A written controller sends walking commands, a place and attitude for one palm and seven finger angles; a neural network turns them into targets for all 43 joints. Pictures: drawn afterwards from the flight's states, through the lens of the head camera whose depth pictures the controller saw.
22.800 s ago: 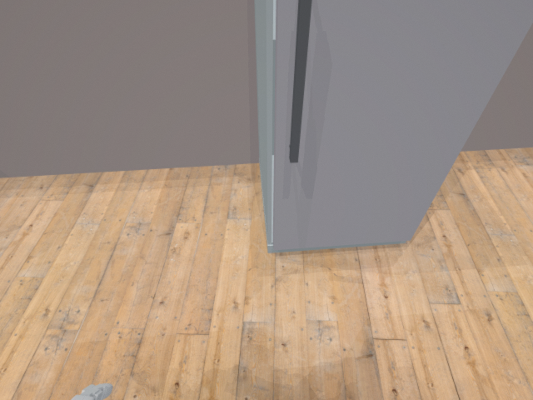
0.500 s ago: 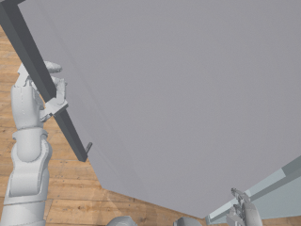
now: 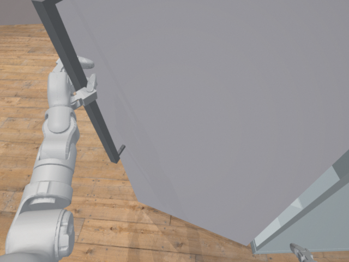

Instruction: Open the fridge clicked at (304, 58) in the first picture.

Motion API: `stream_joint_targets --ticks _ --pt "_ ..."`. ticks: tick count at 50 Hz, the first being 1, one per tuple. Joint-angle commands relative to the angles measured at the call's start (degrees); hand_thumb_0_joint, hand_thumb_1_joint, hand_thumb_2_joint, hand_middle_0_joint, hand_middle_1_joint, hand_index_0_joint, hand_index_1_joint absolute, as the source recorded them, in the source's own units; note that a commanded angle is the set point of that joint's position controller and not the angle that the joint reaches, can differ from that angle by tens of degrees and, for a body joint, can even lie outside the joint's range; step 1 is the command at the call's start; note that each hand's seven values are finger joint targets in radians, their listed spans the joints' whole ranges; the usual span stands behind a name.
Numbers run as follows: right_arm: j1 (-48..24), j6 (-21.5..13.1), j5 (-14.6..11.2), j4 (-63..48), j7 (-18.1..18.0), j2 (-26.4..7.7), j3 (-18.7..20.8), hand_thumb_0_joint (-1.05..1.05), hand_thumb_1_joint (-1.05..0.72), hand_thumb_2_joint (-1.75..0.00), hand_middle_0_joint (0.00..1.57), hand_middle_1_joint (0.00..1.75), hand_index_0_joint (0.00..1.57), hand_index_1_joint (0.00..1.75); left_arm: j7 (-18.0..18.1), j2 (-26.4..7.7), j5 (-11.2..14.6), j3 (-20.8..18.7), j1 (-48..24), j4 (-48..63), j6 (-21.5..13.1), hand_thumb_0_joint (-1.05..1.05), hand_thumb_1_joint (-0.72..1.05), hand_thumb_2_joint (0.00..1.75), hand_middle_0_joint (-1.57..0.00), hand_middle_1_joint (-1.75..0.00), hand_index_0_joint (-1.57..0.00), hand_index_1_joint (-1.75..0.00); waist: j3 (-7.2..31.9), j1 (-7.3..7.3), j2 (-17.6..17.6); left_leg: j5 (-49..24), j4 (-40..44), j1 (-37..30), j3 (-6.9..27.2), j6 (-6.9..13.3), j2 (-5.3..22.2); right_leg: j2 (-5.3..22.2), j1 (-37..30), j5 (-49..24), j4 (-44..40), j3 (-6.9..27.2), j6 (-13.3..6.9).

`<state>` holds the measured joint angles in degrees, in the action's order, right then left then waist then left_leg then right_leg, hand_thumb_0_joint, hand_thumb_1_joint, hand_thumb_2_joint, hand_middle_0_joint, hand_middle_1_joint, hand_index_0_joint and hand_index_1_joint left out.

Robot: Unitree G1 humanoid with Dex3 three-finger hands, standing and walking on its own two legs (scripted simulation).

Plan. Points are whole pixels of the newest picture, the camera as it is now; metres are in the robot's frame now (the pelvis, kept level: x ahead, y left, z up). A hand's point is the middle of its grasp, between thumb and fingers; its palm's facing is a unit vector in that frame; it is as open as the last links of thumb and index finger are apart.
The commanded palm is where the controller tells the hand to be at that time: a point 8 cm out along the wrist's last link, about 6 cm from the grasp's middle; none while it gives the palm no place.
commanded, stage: stop walking and hold the door back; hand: left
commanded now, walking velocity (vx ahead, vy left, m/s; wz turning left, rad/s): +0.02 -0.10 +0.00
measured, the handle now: (97, 102) +0.46 +0.23 +0.11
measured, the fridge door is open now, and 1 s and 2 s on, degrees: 66 67 67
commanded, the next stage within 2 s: loosen the grip on the handle in 0.36 s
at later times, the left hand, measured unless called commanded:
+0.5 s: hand (89, 90) +0.42 +0.21 +0.18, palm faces +0.27 -0.94 -0.19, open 5.9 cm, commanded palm +0.37 +0.26 +0.17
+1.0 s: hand (79, 94) +0.42 +0.24 +0.17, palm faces +0.33 -0.93 -0.15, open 13.9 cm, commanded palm +0.38 +0.28 +0.17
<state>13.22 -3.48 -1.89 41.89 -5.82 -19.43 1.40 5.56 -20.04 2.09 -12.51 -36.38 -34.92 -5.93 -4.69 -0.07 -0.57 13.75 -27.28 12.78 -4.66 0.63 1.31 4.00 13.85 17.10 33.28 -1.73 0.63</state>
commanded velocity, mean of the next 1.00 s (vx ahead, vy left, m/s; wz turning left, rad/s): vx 0.01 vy -0.02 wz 0.00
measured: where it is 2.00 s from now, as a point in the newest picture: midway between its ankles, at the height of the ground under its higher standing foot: outside the picture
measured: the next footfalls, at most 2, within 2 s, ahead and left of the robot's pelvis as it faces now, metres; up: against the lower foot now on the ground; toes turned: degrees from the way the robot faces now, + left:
none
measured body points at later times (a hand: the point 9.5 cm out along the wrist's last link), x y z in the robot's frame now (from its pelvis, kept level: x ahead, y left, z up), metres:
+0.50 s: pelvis +0.00 +0.00 +0.00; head +0.01 -0.01 +0.45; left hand +0.40 +0.26 +0.19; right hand +0.14 -0.26 -0.10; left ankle +0.03 +0.13 -0.73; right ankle +0.03 -0.09 -0.73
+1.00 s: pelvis +0.00 +0.03 +0.00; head +0.02 +0.03 +0.45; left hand +0.40 +0.29 +0.17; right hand +0.08 -0.22 -0.11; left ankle +0.03 +0.13 -0.73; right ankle +0.03 -0.09 -0.73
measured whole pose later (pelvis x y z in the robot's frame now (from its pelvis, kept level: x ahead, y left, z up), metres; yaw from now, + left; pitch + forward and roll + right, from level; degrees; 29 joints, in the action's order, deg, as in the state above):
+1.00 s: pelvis +0.00 +0.03 +0.00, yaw -3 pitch +2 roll +0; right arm 17.4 -10.4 -0.7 43.3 -4.8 -13.9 -1.7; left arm 9.4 -20.1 1.2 -15.0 -31.6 -34.3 -11.6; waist 0.1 -1.4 -0.2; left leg 13.5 -30.2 18.7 -4.6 1.7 0.3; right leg 1.0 20.0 11.9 29.9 -2.1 -0.3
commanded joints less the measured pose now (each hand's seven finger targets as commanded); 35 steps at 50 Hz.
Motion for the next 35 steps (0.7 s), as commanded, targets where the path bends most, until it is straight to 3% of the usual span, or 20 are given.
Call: stream_joint_targets --ticks 1,2,3,7,8,10,11,12,13,16,19,21,22,23,24,25,26,28,31,35 --pt "-4.14 -2.47 -0.68 -8.84 0.39 -3.37 1.10 0.00 -0.90 -0.90 0.20 0.30 0.20 0.30 0.51 -11.53 0.35 0.27 -28.21 19.57 -6.79 0.00 0.90 0.90 -0.45 -1.40 -0.45 -1.40 21.61 -0.06 -13.34 -26.59 6.08 -23.18 20.64 9.36 18.57 -3.59 13.31 11.16 14.02 -0.49 0.03" --pt "-3.32 -2.48 -0.85 -8.67 1.02 -2.85 1.11 0.00 -0.90 -0.90 0.20 0.30 0.20 0.30 -0.17 -9.25 0.07 1.70 -26.75 16.51 -6.14 0.00 0.90 0.90 -0.45 -1.40 -0.45 -1.40 18.04 0.11 -8.77 -27.67 7.28 -19.51 20.10 9.86 18.61 -4.68 13.72 13.22 15.06 0.70 0.02" --pt "-4.60 -2.88 -0.47 -9.24 1.22 -1.13 0.41 0.00 -0.90 -0.90 0.20 0.30 0.20 0.30 -0.62 -6.54 -0.02 3.70 -24.11 20.48 -6.29 0.00 0.90 0.90 -0.45 -1.40 -0.45 -1.40 18.65 -0.85 -12.27 -25.11 7.52 -18.53 18.63 10.14 18.08 -2.73 13.17 12.59 14.16 0.76 0.02" --pt "-3.76 -2.54 -0.83 -9.56 1.70 -3.60 0.89 0.00 -0.90 -0.90 0.20 0.30 0.20 0.30 0.35 -14.69 -0.47 -2.87 -18.34 23.38 -5.27 0.00 0.90 0.90 -0.45 -1.40 -0.45 -1.40 19.86 0.61 -11.52 -27.84 0.54 -12.09 6.33 5.49 13.75 -3.60 0.06 -0.32 -1.01 -1.30 -0.28" --pt "-4.38 -2.35 -1.07 -10.46 1.83 -3.29 0.51 0.00 -0.90 -0.90 0.20 0.30 0.20 0.30 0.01 -12.58 -0.41 -0.88 -18.45 24.33 -4.95 0.00 0.90 0.90 -0.45 -1.40 -0.45 -1.40 20.25 0.58 -10.51 -21.73 -0.89 -8.45 4.12 3.70 12.12 -3.68 -4.79 -4.74 -5.59 -1.67 -0.22" --pt "-5.04 -2.30 -1.02 -10.89 1.48 -2.03 -0.17 0.00 -0.90 -0.90 0.20 0.30 0.20 0.30 -0.37 -11.05 -0.26 1.34 -20.18 23.89 -4.42 0.00 0.90 0.90 -0.45 -1.40 -0.45 -1.40 19.86 -0.52 -1.57 -8.25 -4.80 -1.17 1.03 1.05 7.93 0.81 -11.19 -11.51 -10.96 5.01 -1.60" --pt "-4.75 -1.97 -0.72 -10.48 1.20 -2.31 0.26 0.00 -0.90 -0.90 0.20 0.30 0.20 0.30 0.40 -16.81 -0.61 -2.94 -20.12 21.64 -3.90 0.00 0.90 0.90 -0.45 -1.40 -0.45 -1.40 19.59 -0.71 5.36 0.28 -7.96 3.63 -0.86 -0.62 4.73 6.98 -11.87 -15.17 -12.48 13.59 -4.14" --pt "-3.43 -2.06 -0.91 -9.79 1.16 -2.76 0.99 0.00 -0.90 -0.90 0.20 0.30 0.20 0.30 0.93 -20.85 -0.34 -6.91 -18.86 18.49 -3.37 0.00 0.90 0.90 -0.45 -1.40 -0.45 -1.40 18.72 0.49 11.78 11.59 -12.64 8.91 0.66 -1.68 1.14 10.43 -13.69 -17.12 -14.02 18.25 -6.10" --pt "-4.02 -2.23 -1.17 -9.71 1.33 -3.22 1.34 0.00 -0.90 -0.90 0.20 0.30 0.20 0.30 0.75 -19.40 0.09 -5.96 -20.13 18.04 -3.11 0.00 0.90 0.90 -0.45 -1.40 -0.45 -1.40 18.26 1.35 13.04 14.72 -17.46 10.96 4.04 -1.46 0.75 12.28 -14.57 -19.21 -14.62 20.21 -6.54" --pt "-3.92 -2.89 -0.63 -8.19 0.78 -1.26 -0.67 0.00 -0.90 -0.90 0.20 0.30 0.20 0.30 0.99 -16.03 0.24 -4.09 -21.66 20.11 -3.50 0.00 0.90 0.90 -0.45 -1.40 -0.45 -1.40 20.82 0.82 7.61 11.01 -9.39 8.63 5.13 -0.72 2.09 11.85 -17.39 -28.95 -9.39 14.57 -7.87" --pt "-4.01 -2.52 -0.34 -7.42 0.35 -1.41 -0.60 0.00 -0.90 -0.90 0.20 0.30 0.20 0.30 1.19 -15.85 0.50 -4.50 -20.64 18.90 -4.29 0.00 0.90 0.90 -0.45 -1.40 -0.45 -1.40 22.04 0.44 6.56 -3.79 2.34 -2.81 2.36 -0.42 1.29 7.25 -11.59 -23.07 -7.17 9.11 -3.64" --pt "-5.14 -2.25 -0.44 -7.67 0.37 -2.53 -0.17 0.00 -0.90 -0.90 0.20 0.30 0.20 0.30 0.87 -13.75 0.72 -2.20 -22.04 18.87 -4.70 0.00 0.90 0.90 -0.45 -1.40 -0.45 -1.40 21.79 1.33 -2.62 -17.94 3.83 -9.46 7.66 1.70 8.03 2.05 -5.40 -18.20 -4.35 4.96 -0.64" --pt "-5.39 -1.93 -0.78 -8.08 0.65 -2.70 -0.16 0.00 -0.90 -0.90 0.20 0.30 0.20 0.30 0.77 -13.68 0.76 -2.05 -22.59 18.44 -4.72 0.00 0.90 0.90 -0.45 -1.40 -0.45 -1.40 21.32 1.44 -3.31 -20.07 2.34 -10.14 9.02 2.45 10.06 0.18 -3.01 -14.53 -5.28 4.54 0.23" --pt "-1.21 -3.98 0.12 -7.67 1.97 -4.54 4.26 0.00 -0.90 -0.90 0.20 0.30 0.20 0.30 -0.62 -46.46 -6.65 -26.03 -50.65 9.96 -4.60 0.00 0.90 0.90 -0.45 -1.40 -0.45 -1.40 17.13 1.97 7.42 -17.14 -2.82 -3.13 2.15 3.42 7.44 1.48 -4.02 -16.32 -11.12 8.72 1.29" --pt "-1.64 -7.28 1.77 -7.87 2.42 -2.03 1.28 0.00 -0.90 -0.90 0.20 0.30 0.20 0.30 -3.79 -17.61 -5.14 -8.33 -40.24 -6.53 0.14 0.00 0.78 0.84 -0.45 -1.40 -0.45 -1.40 33.87 -2.96 12.88 -16.72 -0.20 3.51 -0.11 1.99 -2.32 -1.46 -11.94 -30.04 -4.51 3.58 -3.13" --pt "2.18 -8.07 0.21 -7.06 2.52 -4.08 2.79 0.00 -0.90 -0.90 0.20 0.30 0.20 0.30 -3.82 -20.29 -2.89 -12.20 -33.68 1.36 -0.23 0.00 0.66 0.78 -0.45 -1.40 -0.45 -1.40 34.78 0.15 3.16 -19.54 -1.31 0.71 0.02 0.30 -1.48 -0.58 -13.75 -35.05 -2.34 1.46 -4.29" --pt "1.07 -7.67 0.08 -6.53 2.35 -2.81 2.49 0.00 -0.90 -0.90 0.20 0.30 0.20 0.30 -3.71 -13.59 -1.85 -11.33 -23.42 0.92 -1.40 0.00 0.54 0.73 -0.45 -1.40 -0.45 -1.40 30.45 0.57 0.73 -20.77 -1.27 0.00 1.09 -0.53 -0.78 -1.22 -7.90 -32.63 -2.79 -0.07 -3.08" --pt "-2.72 -7.76 0.68 -7.36 2.45 -2.59 1.52 0.00 -0.90 -0.90 0.20 0.30 0.20 0.30 -1.75 -15.43 0.79 -12.59 -19.87 6.64 -4.96 0.00 0.30 0.61 -0.45 -1.40 -0.45 -1.40 23.33 2.56 -8.98 -12.27 0.14 -1.55 1.01 -0.59 -1.14 -1.78 -3.17 -18.69 -6.58 1.56 -2.65" --pt "-2.78 -7.80 0.55 -9.19 3.19 -2.31 0.69 0.00 -0.90 -0.90 0.20 0.30 0.20 0.30 1.88 -13.79 -3.15 -7.46 -20.46 7.47 -7.79 0.00 -0.07 0.43 -0.45 -1.40 -0.45 -1.40 15.08 0.47 -2.72 -2.23 2.11 3.02 2.44 0.46 0.06 -2.09 2.82 -6.38 -8.48 1.13 -2.59" --pt "-4.44 -8.26 0.17 -11.47 2.15 -3.06 0.41 0.00 -0.90 -0.90 0.20 0.30 0.20 0.30 3.92 -14.95 -3.53 -6.32 -20.03 9.28 -9.54 0.00 -0.55 0.20 -0.42 -1.37 -0.42 -1.37 14.75 0.38 5.02 9.24 4.32 4.71 2.77 1.36 0.18 -1.75 3.68 7.53 -11.36 2.78 -1.91"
